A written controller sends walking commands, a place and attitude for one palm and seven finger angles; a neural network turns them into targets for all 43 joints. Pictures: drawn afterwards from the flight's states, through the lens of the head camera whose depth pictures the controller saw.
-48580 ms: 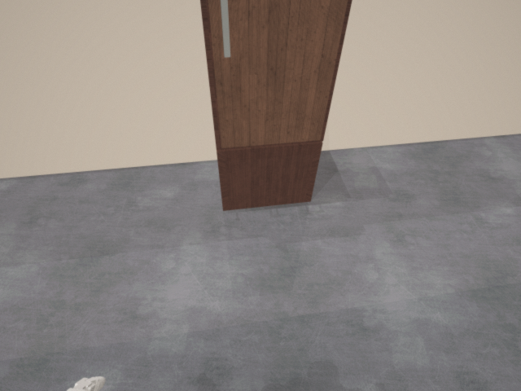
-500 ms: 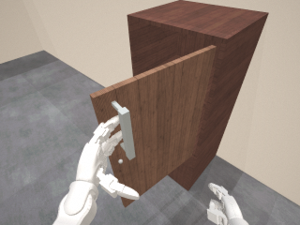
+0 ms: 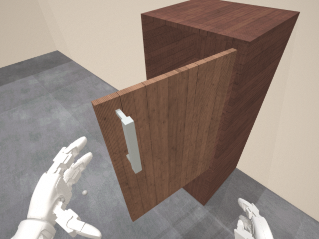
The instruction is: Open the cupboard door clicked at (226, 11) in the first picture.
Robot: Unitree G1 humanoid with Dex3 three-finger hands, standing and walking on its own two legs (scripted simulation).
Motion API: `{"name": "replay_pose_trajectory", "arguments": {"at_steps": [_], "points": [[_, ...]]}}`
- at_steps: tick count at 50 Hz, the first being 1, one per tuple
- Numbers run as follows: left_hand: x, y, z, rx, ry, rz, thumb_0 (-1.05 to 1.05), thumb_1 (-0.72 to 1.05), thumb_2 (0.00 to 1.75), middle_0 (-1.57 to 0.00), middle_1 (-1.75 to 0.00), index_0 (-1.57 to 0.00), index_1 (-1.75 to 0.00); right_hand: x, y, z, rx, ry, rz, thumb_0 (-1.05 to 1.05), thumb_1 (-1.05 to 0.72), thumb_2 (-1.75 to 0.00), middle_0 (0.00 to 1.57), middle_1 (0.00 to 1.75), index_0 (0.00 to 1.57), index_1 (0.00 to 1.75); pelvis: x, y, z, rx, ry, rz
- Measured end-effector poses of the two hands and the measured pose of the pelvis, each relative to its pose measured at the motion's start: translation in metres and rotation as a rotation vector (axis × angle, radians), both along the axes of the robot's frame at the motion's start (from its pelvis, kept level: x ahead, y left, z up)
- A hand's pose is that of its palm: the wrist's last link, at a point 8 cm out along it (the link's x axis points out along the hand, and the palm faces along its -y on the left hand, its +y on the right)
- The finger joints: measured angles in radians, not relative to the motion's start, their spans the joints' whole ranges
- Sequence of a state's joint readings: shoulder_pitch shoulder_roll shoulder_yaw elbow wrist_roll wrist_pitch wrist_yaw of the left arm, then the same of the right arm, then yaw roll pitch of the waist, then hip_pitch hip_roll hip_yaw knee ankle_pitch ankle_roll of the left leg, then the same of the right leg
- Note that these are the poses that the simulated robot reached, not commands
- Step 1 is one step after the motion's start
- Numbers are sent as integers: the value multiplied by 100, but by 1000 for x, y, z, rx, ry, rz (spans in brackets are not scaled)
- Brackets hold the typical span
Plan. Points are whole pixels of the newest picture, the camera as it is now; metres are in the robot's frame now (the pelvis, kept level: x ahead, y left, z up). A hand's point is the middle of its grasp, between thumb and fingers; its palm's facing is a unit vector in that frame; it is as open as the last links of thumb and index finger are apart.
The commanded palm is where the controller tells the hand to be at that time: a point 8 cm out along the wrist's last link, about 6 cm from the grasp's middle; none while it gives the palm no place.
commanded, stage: draw the hand back to the body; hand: left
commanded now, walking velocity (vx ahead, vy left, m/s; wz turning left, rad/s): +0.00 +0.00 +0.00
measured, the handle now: (128, 142) +0.29 +0.10 +0.14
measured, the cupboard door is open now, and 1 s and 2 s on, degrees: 80 80 80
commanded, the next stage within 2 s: step back with the hand held close in 1.68 s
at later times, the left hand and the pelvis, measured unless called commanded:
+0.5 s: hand (63, 194) +0.16 +0.20 +0.14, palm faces +0.02 -1.00 -0.07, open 16.3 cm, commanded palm +0.13 +0.25 +0.15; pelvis -0.01 +0.03 +0.00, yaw +1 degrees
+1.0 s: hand (36, 177) +0.19 +0.26 +0.15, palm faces +0.33 -0.88 -0.35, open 12.8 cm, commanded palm +0.14 +0.31 +0.17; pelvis -0.01 +0.04 +0.01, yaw -1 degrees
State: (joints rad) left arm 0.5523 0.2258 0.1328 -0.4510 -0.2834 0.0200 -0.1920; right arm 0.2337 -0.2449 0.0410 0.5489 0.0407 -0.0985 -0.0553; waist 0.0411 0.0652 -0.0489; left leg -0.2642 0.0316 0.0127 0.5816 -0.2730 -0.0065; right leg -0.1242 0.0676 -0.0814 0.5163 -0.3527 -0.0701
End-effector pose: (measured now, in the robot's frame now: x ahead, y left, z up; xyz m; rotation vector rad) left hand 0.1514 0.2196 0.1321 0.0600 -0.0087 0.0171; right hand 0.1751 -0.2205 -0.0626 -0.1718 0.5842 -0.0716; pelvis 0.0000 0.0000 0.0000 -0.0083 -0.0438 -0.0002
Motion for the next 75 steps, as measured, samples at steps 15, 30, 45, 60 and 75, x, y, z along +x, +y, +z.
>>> {"name": "replay_pose_trajectory", "arguments": {"at_steps": [15, 30, 45, 60, 75], "points": [[-6, 13, 8, 0, -57, -13, -2, -50, 30, -15, -30, -15, -30, 6, 33, 7, 10, -78, 45, 1, -90, -90, 20, 30, 20, 30, -9, 20, -2, -8, 2, 12], [-16, 43, 15, 13, -44, 23, -2, -48, 31, -15, -30, -15, -30, -4, 49, 12, 1, -80, 63, 1, -90, -90, 20, 30, 20, 30, -20, 31, 0, -18, -21, 18], [-15, 75, 25, 284, -90, 280, -1, -9, 48, -17, -30, -17, -30, -21, 44, 2, -53, 57, 24, 1, -90, -90, 20, 30, 20, 30, -15, 39, 9, -16, -33, -15], [18, 98, 42, 376, -125, 335, 0, 42, 70, -19, -31, -19, -30, 0, 38, -3, -30, 105, -23, 1, -90, -90, 20, 30, 20, 30, 12, 40, 11, -2, -22, -41], [33, 99, 43, 378, -106, 385, 1, 84, 88, -20, -31, -20, -30, 19, 23, -3, -36, 121, -24, 1, -90, -90, 20, 30, 20, 30, 23, 30, 12, 4, -6, -37]]}}
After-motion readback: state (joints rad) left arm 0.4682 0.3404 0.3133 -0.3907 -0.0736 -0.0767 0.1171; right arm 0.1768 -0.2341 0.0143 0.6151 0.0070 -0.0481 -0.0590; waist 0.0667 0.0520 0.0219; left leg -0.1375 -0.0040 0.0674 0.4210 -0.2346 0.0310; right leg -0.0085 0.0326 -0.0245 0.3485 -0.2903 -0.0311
